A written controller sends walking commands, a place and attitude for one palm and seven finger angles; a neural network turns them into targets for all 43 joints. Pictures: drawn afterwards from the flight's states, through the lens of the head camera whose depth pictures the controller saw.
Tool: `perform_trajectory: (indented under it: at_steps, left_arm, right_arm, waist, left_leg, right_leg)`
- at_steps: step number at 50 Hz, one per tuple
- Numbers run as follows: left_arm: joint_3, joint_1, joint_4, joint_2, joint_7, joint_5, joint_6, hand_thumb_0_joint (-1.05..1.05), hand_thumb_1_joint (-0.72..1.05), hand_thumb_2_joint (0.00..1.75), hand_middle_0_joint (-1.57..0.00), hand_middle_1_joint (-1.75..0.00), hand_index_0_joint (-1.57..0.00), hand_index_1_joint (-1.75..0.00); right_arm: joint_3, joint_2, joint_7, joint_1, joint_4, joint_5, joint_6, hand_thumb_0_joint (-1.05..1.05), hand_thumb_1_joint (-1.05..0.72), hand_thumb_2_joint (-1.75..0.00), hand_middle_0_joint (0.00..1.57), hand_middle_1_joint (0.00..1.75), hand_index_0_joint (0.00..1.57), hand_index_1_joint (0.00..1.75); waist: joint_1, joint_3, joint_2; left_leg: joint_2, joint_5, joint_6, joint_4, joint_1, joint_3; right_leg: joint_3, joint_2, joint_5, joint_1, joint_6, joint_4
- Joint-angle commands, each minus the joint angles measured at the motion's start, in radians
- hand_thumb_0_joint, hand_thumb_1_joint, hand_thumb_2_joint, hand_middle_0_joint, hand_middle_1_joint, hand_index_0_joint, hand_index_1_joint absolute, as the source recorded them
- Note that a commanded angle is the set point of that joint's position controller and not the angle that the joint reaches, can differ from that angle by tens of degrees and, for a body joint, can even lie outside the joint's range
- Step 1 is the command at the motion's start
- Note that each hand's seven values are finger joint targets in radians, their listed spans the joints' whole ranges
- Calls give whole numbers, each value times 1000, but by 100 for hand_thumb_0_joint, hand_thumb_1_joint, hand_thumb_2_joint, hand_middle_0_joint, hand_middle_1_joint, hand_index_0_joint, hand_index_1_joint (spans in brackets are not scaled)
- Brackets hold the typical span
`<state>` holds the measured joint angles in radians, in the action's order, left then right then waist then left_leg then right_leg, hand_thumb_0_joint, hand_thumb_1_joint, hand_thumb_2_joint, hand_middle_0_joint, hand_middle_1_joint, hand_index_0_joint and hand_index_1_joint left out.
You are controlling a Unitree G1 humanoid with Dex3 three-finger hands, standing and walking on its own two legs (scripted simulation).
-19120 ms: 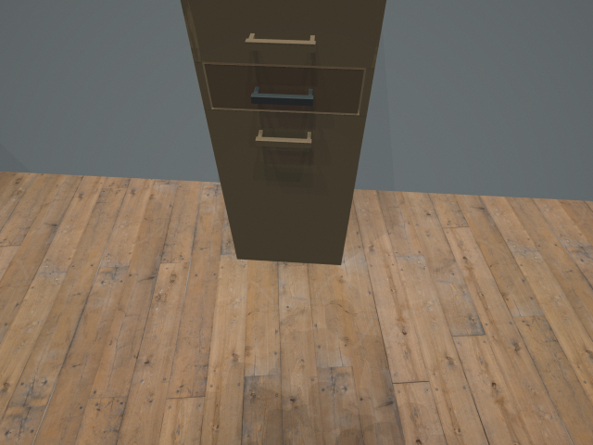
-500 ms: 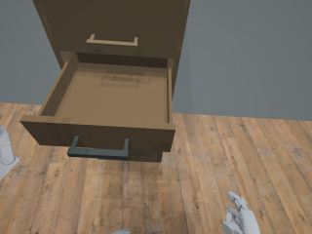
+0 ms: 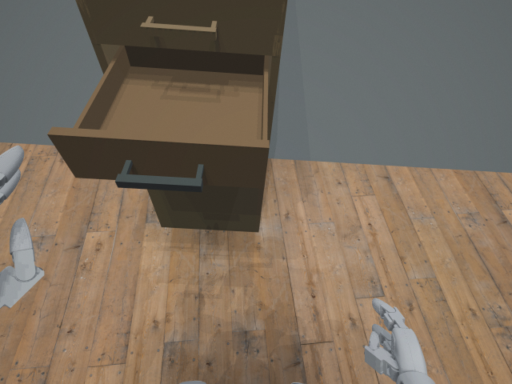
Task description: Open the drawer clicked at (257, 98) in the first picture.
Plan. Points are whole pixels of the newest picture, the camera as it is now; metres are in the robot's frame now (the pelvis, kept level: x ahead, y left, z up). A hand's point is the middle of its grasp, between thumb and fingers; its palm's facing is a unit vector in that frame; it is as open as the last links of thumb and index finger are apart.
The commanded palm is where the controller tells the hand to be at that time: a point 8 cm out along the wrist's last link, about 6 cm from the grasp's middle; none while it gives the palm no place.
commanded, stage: stop stepping back and stand still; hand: left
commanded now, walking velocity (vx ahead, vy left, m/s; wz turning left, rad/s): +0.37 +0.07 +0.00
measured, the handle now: (162, 175) +0.45 +0.20 +0.02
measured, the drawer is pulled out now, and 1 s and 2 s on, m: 0.30 0.30 0.30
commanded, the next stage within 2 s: let the arm hang, fingers relaxed in 0.62 s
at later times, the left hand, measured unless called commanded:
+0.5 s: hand out of the picture +0.09 +0.22 +0.20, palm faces +0.43 -0.74 -0.51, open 7.4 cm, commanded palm +0.03 +0.26 +0.20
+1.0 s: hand out of the picture -0.03 +0.16 -0.16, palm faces +0.10 -0.98 -0.19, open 7.3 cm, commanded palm none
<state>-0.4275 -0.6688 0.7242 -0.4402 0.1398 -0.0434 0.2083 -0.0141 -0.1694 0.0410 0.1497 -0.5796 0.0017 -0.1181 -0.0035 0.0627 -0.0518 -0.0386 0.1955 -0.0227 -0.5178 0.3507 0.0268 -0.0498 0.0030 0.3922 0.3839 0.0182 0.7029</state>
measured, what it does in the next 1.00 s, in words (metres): steps on the spot: left foot, then right foot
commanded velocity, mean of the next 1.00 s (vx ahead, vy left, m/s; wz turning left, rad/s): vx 0.12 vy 0.04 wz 0.00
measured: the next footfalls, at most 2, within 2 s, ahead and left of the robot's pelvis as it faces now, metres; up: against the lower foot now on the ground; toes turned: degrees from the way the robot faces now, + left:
left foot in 0.30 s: -0.04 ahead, +0.11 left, +0.00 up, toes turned +8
right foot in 0.44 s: -0.02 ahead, -0.12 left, +0.00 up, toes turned +8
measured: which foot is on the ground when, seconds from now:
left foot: down 0.00-0.04, up 0.06-0.28, down 0.30-1.00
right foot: down 0.00-0.32, up 0.34-0.42, down 0.44-1.00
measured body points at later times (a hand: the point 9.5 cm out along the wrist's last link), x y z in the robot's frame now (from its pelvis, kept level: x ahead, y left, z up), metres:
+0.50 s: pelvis -0.08 -0.02 +0.00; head -0.09 -0.03 +0.45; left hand +0.06 +0.26 +0.22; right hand +0.06 -0.27 -0.10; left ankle -0.09 +0.10 -0.73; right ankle -0.03 -0.09 -0.73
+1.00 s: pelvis -0.09 -0.02 +0.00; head -0.08 -0.02 +0.45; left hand -0.04 +0.21 -0.14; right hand +0.02 -0.24 -0.14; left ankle -0.08 +0.10 -0.73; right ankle -0.06 -0.13 -0.73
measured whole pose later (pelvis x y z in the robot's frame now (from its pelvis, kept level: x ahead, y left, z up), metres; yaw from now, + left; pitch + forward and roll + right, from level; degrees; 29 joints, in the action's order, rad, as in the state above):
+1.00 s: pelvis -0.09 -0.02 +0.00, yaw +6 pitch -2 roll +1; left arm 0.00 -0.28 -0.81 -0.16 0.01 0.02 -0.07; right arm 0.01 -0.18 0.00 0.21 -0.88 -0.02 0.02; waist -0.03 0.05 0.00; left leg 0.00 0.27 0.00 -0.57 0.26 0.02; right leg 0.02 -0.01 0.29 0.27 -0.01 0.60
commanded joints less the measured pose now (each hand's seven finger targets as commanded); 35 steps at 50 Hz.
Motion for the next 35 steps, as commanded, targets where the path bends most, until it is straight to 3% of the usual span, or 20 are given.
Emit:
perform_trajectory:
  at_steps: [1,2,3,4,5,7,11,13,15,17,21,22,23,24,25,28,30,32,33,35]
  left_arm:
    - [-137,23,190,-144,36,-10,55,0,90,90,-20,-30,-20,-30]
    - [-146,61,149,-169,40,-8,55,0,90,90,-20,-30,-20,-30]
    - [-144,85,111,-165,41,-17,39,0,90,90,-20,-30,-20,-30]
    - [-136,83,74,-158,43,-18,25,0,90,90,-20,-30,-20,-30]
    - [-110,81,30,-130,39,-16,21,0,90,90,-20,-30,-20,-30]
    - [-87,84,-23,-109,33,-6,22,0,90,90,-20,-30,-20,-30]
    - [-40,72,29,-86,41,24,32,0,90,90,-20,-30,-20,-30]
    - [-43,76,106,-101,47,23,53,0,90,90,-20,-30,-20,-30]
    - [-76,87,198,-141,47,24,72,0,90,90,-20,-30,-20,-30]
    - [-104,62,148,-152,46,35,58,0,90,90,-20,-30,-20,-30]
    - [-98,82,38,-127,40,22,62,0,90,90,-20,-30,-20,-30]
    - [-95,118,30,-130,35,22,70,0,90,90,-20,-30,-20,-30]
    - [-119,127,-5,-153,33,15,77,0,90,90,-20,-30,-20,-30]
    - [-104,123,-23,-137,28,13,77,0,90,90,-20,-30,-20,-30]
    - [-85,110,-42,-115,26,9,75,0,90,90,-20,-30,-20,-30]
    - [-61,127,-27,-97,15,10,83,0,90,90,-20,-30,-20,-30]
    - [-61,110,31,-111,28,19,80,0,90,90,-20,-30,-20,-30]
    - [-45,98,90,-102,39,25,76,0,90,90,-20,-30,-20,-30]
    - [-50,93,112,-111,44,24,80,0,90,90,-20,-30,-20,-30]
    - [-65,111,175,-122,51,18,91,0,90,90,-20,-30,-20,-30]
  right_arm:
    - [-24,-156,10,-40,146,26,-49,0,-90,-90,20,30,20,30]
    - [-23,-146,14,-41,153,27,-40,0,-90,-90,20,30,20,30]
    - [-36,-151,22,-18,143,30,-29,0,-90,-90,20,30,20,30]
    - [-49,-162,24,-14,123,27,-13,0,-90,-90,20,30,20,30]
    - [-37,-149,24,-17,107,15,-1,0,-90,-90,20,30,20,30]
    - [-24,-140,29,-52,110,9,4,0,-90,-90,20,30,20,30]
    - [-18,-143,35,-35,112,4,-22,0,-90,-90,20,30,20,30]
    - [-23,-162,36,-2,126,-6,-49,0,-90,-90,20,30,20,30]
    - [-48,-193,27,-26,157,-3,-55,0,-90,-90,20,30,20,30]
    - [-34,-149,21,-17,129,1,-54,0,-90,-90,20,30,20,30]
    - [-32,-174,29,-16,100,11,-60,0,-90,-90,20,30,20,30]
    - [-38,-178,30,-22,100,11,-54,0,-90,-90,20,30,20,30]
    - [-43,-175,33,-16,98,11,-48,0,-90,-90,20,30,20,30]
    - [-51,-166,28,-2,102,17,-39,0,-90,-90,20,30,20,30]
    - [-62,-164,24,10,92,20,-26,0,-90,-90,20,30,20,30]
    - [-43,-148,14,11,93,6,-6,0,-90,-90,20,30,20,30]
    - [-29,-133,24,-12,107,4,-7,0,-90,-90,20,30,20,30]
    - [-20,-135,31,-1,112,-7,-18,0,-90,-90,20,30,20,30]
    - [-20,-141,35,5,117,-11,-27,0,-90,-90,20,30,20,30]
    - [-29,-173,33,-9,139,-16,-36,0,-90,-90,20,30,20,30]
  waist:
    - [-8,-137,162]
    - [-27,-107,5]
    - [-21,-122,-134]
    - [-15,-95,-153]
    - [-40,-91,-122]
    - [-40,-89,-101]
    - [-24,-111,-93]
    - [-28,-102,43]
    - [1,-148,310]
    - [-19,-73,328]
    - [-12,-7,171]
    - [-19,-2,94]
    - [-30,-20,-20]
    - [-22,-44,-147]
    - [-17,-52,-152]
    - [-38,-75,-93]
    - [-21,-96,-95]
    - [-27,-90,-3]
    - [-25,-88,54]
    - [-8,-95,249]
  left_leg:
    - [-116,157,74,46,70,-68]
    - [-22,281,37,-103,68,-15]
    - [54,308,11,-331,8,-2]
    - [56,252,13,-505,1,-26]
    - [45,205,15,-558,35,-46]
    - [35,178,20,-450,12,-18]
    - [47,248,77,10,-106,58]
    - [-7,234,107,271,-121,1]
    - [-181,77,160,261,-165,-208]
    - [-212,374,181,345,24,-267]
    - [-136,211,138,160,119,-132]
    - [-86,217,116,85,132,-103]
    - [-25,258,93,-11,149,-62]
    - [39,307,63,-185,145,-1]
    - [48,292,55,-349,133,8]
    - [15,192,46,-352,66,-8]
    - [15,210,59,-151,-47,31]
    - [33,168,73,63,-172,56]
    - [8,181,86,146,-189,20]
    - [-174,232,148,270,-146,-241]
  right_leg:
    - [20,61,-146,-266,-1,-318]
    - [195,173,-50,-169,-60,-440]
    - [395,307,293,11,-124,-569]
    - [473,350,333,84,-158,-618]
    - [393,337,277,69,-152,-574]
    - [241,275,226,74,-115,-541]
    - [196,240,246,-21,-99,-509]
    - [140,146,159,-120,-68,-355]
    - [-11,8,-49,-95,-24,-36]
    - [-19,3,46,-71,-15,107]
    - [-6,13,-57,-229,-24,-203]
    - [77,44,-68,-246,-46,-294]
    - [243,129,-6,-235,-92,-367]
    - [433,243,223,-181,-134,-493]
    - [537,313,351,-134,-156,-584]
    - [337,281,185,-59,-165,-540]
    - [264,258,186,-35,-154,-528]
    - [211,205,219,-2,-117,-484]
    - [185,162,187,-18,-94,-417]
    - [61,17,1,-40,-35,-144]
